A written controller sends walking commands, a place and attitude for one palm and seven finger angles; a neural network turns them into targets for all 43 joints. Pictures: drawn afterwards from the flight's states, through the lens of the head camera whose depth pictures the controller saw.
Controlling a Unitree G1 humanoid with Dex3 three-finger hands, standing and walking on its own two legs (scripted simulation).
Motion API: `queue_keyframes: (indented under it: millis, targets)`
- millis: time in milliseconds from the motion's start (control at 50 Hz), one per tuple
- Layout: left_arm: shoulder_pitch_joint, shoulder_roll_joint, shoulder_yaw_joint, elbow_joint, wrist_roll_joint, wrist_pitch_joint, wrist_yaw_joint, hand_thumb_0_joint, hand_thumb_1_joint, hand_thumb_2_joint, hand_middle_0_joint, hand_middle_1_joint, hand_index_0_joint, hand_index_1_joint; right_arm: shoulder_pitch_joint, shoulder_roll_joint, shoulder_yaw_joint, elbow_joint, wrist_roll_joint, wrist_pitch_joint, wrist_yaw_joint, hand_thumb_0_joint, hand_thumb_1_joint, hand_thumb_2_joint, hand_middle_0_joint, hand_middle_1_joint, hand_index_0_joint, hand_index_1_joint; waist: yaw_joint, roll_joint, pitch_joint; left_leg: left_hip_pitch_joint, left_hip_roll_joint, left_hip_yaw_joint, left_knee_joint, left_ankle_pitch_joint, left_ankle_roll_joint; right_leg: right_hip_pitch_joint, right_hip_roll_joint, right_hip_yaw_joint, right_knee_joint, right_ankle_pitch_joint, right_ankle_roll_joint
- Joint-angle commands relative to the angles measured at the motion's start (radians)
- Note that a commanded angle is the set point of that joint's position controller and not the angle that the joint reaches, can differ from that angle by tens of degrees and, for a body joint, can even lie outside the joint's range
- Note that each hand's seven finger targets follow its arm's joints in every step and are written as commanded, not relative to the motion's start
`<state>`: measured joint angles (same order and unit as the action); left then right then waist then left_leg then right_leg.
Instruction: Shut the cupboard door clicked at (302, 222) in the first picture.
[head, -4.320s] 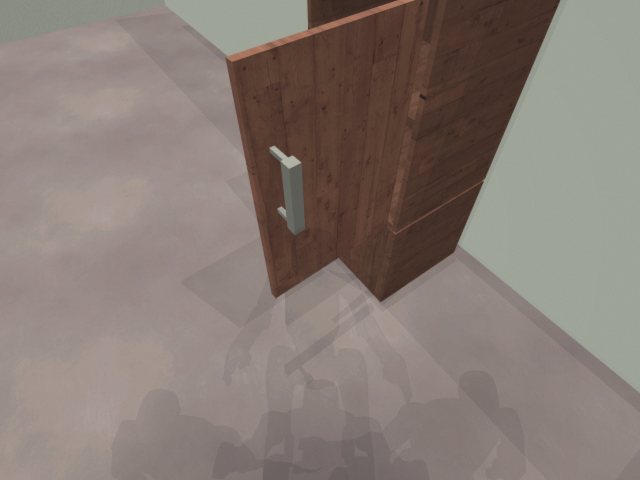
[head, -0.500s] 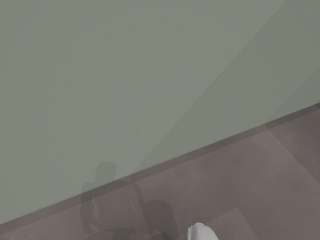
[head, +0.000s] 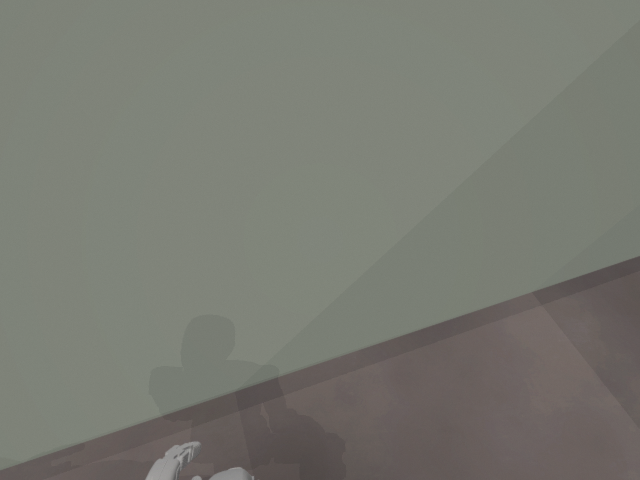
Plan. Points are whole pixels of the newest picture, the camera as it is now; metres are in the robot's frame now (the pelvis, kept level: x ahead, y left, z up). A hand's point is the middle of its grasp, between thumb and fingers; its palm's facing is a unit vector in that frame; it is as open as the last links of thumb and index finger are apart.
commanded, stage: turn to face it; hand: left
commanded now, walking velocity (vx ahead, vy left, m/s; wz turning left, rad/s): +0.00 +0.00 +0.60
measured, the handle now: out of the picture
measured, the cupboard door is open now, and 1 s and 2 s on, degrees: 92 92 92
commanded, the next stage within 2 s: none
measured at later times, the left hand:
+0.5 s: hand out of the picture +0.07 +0.20 -0.15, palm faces +0.30 -0.89 -0.34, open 7.4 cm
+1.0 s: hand out of the picture -0.02 +0.17 -0.17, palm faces +0.62 -0.74 -0.26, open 7.4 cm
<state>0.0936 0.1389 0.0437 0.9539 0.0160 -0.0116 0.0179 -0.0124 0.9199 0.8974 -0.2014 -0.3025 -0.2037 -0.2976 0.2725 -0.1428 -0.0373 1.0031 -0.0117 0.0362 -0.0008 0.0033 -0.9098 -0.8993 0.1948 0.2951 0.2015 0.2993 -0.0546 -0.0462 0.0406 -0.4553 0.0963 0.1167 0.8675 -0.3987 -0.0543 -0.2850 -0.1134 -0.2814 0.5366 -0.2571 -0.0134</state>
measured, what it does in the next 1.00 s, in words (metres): steps on the spot, turning left: left foot, then right foot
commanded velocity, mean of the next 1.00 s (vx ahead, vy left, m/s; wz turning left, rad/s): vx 0.00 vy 0.00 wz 0.60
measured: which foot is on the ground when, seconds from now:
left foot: up 0.00-0.04, down 0.06-0.44, up 0.46-0.82, down 0.84-1.00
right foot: down 0.00-0.06, up 0.08-0.42, down 0.44-0.84, up 0.86-1.00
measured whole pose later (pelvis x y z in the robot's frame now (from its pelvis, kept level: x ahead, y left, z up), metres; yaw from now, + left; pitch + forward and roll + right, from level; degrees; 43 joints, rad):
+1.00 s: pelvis +0.06 -0.05 +0.00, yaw +37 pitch +1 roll +0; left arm 0.17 0.27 0.07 0.92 0.01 0.07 0.01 0.01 0.91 0.90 -0.20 -0.30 -0.20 -0.30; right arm 0.11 -0.22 -0.04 0.88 -0.02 0.03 0.00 0.00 -0.91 -0.90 0.20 0.30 0.21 0.30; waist 0.02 -0.04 0.11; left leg -0.30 0.00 0.00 0.55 -0.28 0.01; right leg -0.48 -0.09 -0.04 1.10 -0.47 0.09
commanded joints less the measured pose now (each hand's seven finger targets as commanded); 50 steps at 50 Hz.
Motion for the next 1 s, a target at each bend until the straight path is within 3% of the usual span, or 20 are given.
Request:
queue_keyframes:
  millis: [0, 20, 40, 80, 180, 300, 360, 380, 400, 420, 460, 540, 720, 780, 800, 820, 840, 860, 900, 980]
  targets:
    - [0.043, 0.168, 0.059, -0.066, 0.002, 0.009, 0.006, 0.000, 0.900, 0.900, -0.200, -0.300, -0.200, -0.300, 0.148, -0.096, -0.028, -0.036, -0.012, -0.012, 0.011, 0.000, -0.900, -0.900, 0.200, 0.300, 0.200, 0.300, -0.013, 0.035, -0.081, 0.243, -0.008, -0.012, -0.321, 0.192, 0.011, -0.072, -0.216, 0.074, 0.005, -0.018, -0.031]
    - [0.059, 0.124, 0.053, -0.086, -0.006, 0.021, 0.001, 0.000, 0.900, 0.900, -0.200, -0.300, -0.200, -0.300, 0.177, -0.183, -0.048, -0.045, -0.020, -0.022, 0.006, 0.000, -0.900, -0.900, 0.200, 0.300, 0.200, 0.300, -0.021, 0.327, -0.082, 0.270, 0.146, -0.288, -0.479, 0.303, 0.088, -0.184, -0.098, 0.038, 0.216, -0.201, 0.041]
    - [0.027, 0.094, 0.038, -0.126, -0.007, 0.029, 0.000, 0.000, 0.900, 0.900, -0.200, -0.300, -0.200, -0.300, 0.191, -0.272, -0.067, -0.059, -0.026, -0.026, -0.008, 0.000, -0.900, -0.900, 0.200, 0.300, 0.200, 0.300, -0.046, 0.492, -0.080, 0.290, 0.348, -0.584, -0.570, 0.530, 0.228, -0.340, 0.013, 0.112, 0.457, -0.444, 0.092]
    - [-0.034, 0.117, 0.045, -0.152, 0.008, 0.029, -0.008, 0.000, 0.900, 0.900, -0.200, -0.300, -0.200, -0.300, 0.139, -0.274, -0.067, -0.086, -0.025, -0.029, -0.025, 0.000, -0.900, -0.900, 0.200, 0.300, 0.200, 0.300, -0.015, 0.251, -0.074, 0.241, 0.323, -0.535, -0.569, 0.438, 0.265, -0.359, -0.003, 0.251, 0.632, -0.278, 0.075]
    - [0.036, 0.140, 0.047, -0.097, 0.000, 0.034, -0.010, 0.000, 0.900, 0.900, -0.200, -0.300, -0.200, -0.300, 0.027, -0.246, -0.052, -0.114, -0.012, -0.048, -0.037, 0.000, -0.900, -0.900, 0.200, 0.300, 0.200, 0.300, 0.038, 0.186, -0.149, 0.355, 0.169, -0.307, -0.462, 0.777, 0.192, -0.329, 0.031, 0.281, 0.624, -0.132, 0.107]
    - [0.014, 0.150, 0.036, -0.121, -0.008, 0.040, -0.008, 0.000, 0.900, 0.900, -0.200, -0.300, -0.200, -0.300, -0.015, -0.287, -0.072, -0.122, -0.018, -0.021, -0.020, 0.000, -0.900, -0.900, 0.200, 0.300, 0.200, 0.300, 0.023, 0.210, -0.101, 0.282, 0.140, -0.360, -0.490, 0.549, 0.204, -0.162, 0.081, 0.247, 0.295, -0.185, 0.097]
    - [0.108, 0.171, 0.039, -0.104, -0.011, 0.030, -0.006, 0.000, 0.900, 0.900, -0.200, -0.300, -0.200, -0.300, -0.083, -0.299, -0.079, -0.145, -0.012, -0.009, -0.014, 0.000, -0.900, -0.900, 0.200, 0.300, 0.200, 0.300, 0.061, 0.209, -0.103, 0.182, 0.107, -0.383, -0.437, 0.496, 0.178, 0.023, 0.114, 0.228, 0.064, -0.084, 0.082]
    - [0.160, 0.192, 0.046, -0.094, -0.011, 0.023, -0.002, 0.000, 0.900, 0.900, -0.200, -0.300, -0.200, -0.300, -0.114, -0.285, -0.079, -0.159, -0.005, -0.006, -0.012, 0.000, -0.900, -0.900, 0.200, 0.300, 0.200, 0.300, 0.089, 0.172, -0.112, 0.102, 0.066, -0.374, -0.388, 0.402, 0.143, 0.146, 0.093, 0.235, -0.085, 0.017, 0.076]
    - [0.205, 0.271, 0.062, -0.089, 0.003, 0.012, 0.007, 0.000, 0.900, 0.900, -0.200, -0.300, -0.200, -0.300, -0.123, -0.226, -0.072, -0.178, 0.007, -0.003, -0.005, 0.000, -0.900, -0.900, 0.200, 0.300, 0.200, 0.300, 0.110, -0.031, -0.118, -0.058, -0.038, -0.279, -0.240, 0.140, 0.074, 0.275, -0.091, 0.414, -0.249, 0.006, 0.030]
    - [0.204, 0.361, 0.076, -0.097, 0.015, 0.011, 0.012, 0.000, 0.900, 0.900, -0.200, -0.300, -0.200, -0.300, -0.138, -0.173, -0.063, -0.208, 0.007, -0.003, 0.000, 0.000, -0.900, -0.900, 0.200, 0.300, 0.200, 0.300, 0.120, -0.328, -0.082, -0.171, -0.173, -0.119, 0.048, -0.218, 0.005, 0.238, -0.359, 0.675, -0.315, 0.100, -0.091]
    - [0.117, 0.291, 0.053, -0.124, 0.006, 0.010, 0.020, 0.000, 0.900, 0.900, -0.200, -0.300, -0.200, -0.300, -0.117, -0.208, -0.075, -0.194, -0.003, 0.013, 0.011, 0.000, -0.900, -0.900, 0.200, 0.300, 0.200, 0.300, 0.062, -0.173, -0.048, -0.132, -0.088, -0.192, 0.322, -0.156, 0.020, 0.071, -0.339, 0.540, -0.284, 0.128, -0.145]
    - [0.108, 0.224, 0.032, -0.131, 0.001, 0.000, 0.015, 0.000, 0.900, 0.900, -0.200, -0.300, -0.200, -0.300, -0.143, -0.174, -0.057, -0.158, -0.002, 0.027, 0.027, 0.000, -0.900, -0.900, 0.200, 0.300, 0.200, 0.300, 0.046, -0.189, -0.045, -0.131, -0.068, -0.101, 0.301, -0.025, -0.024, 0.164, -0.186, 0.271, -0.182, 0.499, -0.088]
    - [0.213, 0.280, 0.061, -0.089, 0.012, 0.000, 0.014, 0.000, 0.900, 0.900, -0.200, -0.300, -0.200, -0.300, -0.234, -0.143, -0.030, -0.190, 0.003, 0.006, 0.028, 0.000, -0.900, -0.900, 0.200, 0.300, 0.200, 0.300, 0.102, -0.171, -0.092, 0.033, -0.091, 0.009, -0.182, -0.029, 0.001, 0.300, -0.251, 0.201, -0.050, 0.728, -0.093]
    - [0.163, 0.277, 0.065, -0.100, -0.002, 0.003, 0.005, 0.000, 0.900, 0.900, -0.200, -0.300, -0.200, -0.300, -0.106, -0.196, -0.044, -0.161, -0.004, -0.003, 0.023, 0.000, -0.900, -0.900, 0.200, 0.300, 0.200, 0.300, 0.017, -0.083, -0.146, 0.302, -0.084, -0.002, -0.421, 0.225, 0.035, 0.155, -0.222, 0.116, 0.139, 0.599, -0.012]
    - [0.145, 0.239, 0.059, -0.126, -0.009, 0.009, 0.000, 0.000, 0.900, 0.900, -0.200, -0.300, -0.200, -0.300, -0.031, -0.292, -0.069, -0.145, -0.013, -0.011, 0.017, 0.000, -0.900, -0.900, 0.200, 0.300, 0.200, 0.300, -0.026, 0.123, -0.195, 0.491, 0.099, -0.232, -0.454, 0.470, 0.116, -0.068, -0.136, 0.076, 0.332, 0.236, 0.052]
    - [0.086, 0.176, 0.034, -0.172, -0.011, 0.015, -0.002, 0.000, 0.900, 0.900, -0.200, -0.300, -0.200, -0.300, 0.038, -0.387, -0.093, -0.137, -0.012, -0.010, 0.006, 0.000, -0.900, -0.900, 0.200, 0.300, 0.200, 0.300, -0.066, 0.359, -0.192, 0.555, 0.340, -0.555, -0.482, 0.895, 0.281, -0.311, -0.005, 0.122, 0.555, -0.407, 0.109]
    - [0.045, 0.214, 0.039, -0.187, -0.001, 0.031, 0.006, 0.000, 0.900, 0.900, -0.200, -0.300, -0.200, -0.300, 0.057, -0.385, -0.088, -0.119, -0.009, -0.003, 0.000, 0.000, -0.900, -0.900, 0.200, 0.300, 0.200, 0.300, -0.057, 0.224, -0.186, 0.519, 0.364, -0.503, -0.453, 0.873, 0.335, -0.332, -0.015, 0.255, 0.631, -0.413, 0.090]
    - [0.019, 0.210, 0.039, -0.188, 0.000, 0.035, 0.005, 0.000, 0.900, 0.900, -0.200, -0.300, -0.200, -0.300, 0.013, -0.357, -0.081, -0.136, -0.011, -0.009, -0.008, 0.000, -0.900, -0.900, 0.200, 0.300, 0.200, 0.300, -0.038, 0.155, -0.138, 0.460, 0.321, -0.474, -0.478, 0.749, 0.321, -0.351, -0.023, 0.267, 0.647, -0.339, 0.092]
    - [0.043, 0.203, 0.048, -0.145, 0.003, 0.042, 0.001, 0.000, 0.900, 0.900, -0.200, -0.300, -0.200, -0.300, -0.084, -0.310, -0.070, -0.157, -0.010, -0.015, -0.021, 0.000, -0.900, -0.900, 0.200, 0.300, 0.200, 0.300, 0.009, 0.243, -0.102, 0.368, 0.204, -0.386, -0.483, 0.693, 0.251, -0.314, -0.011, 0.296, 0.646, -0.228, 0.099]
    - [0.084, 0.194, 0.046, -0.131, -0.001, 0.051, -0.011, 0.000, 0.900, 0.900, -0.200, -0.300, -0.200, -0.300, -0.133, -0.300, -0.065, -0.168, -0.012, -0.017, -0.017, 0.000, -0.900, -0.900, 0.200, 0.300, 0.200, 0.300, 0.049, 0.199, -0.084, 0.279, 0.124, -0.321, -0.506, 0.509, 0.205, -0.208, 0.030, 0.268, 0.501, -0.171, 0.100]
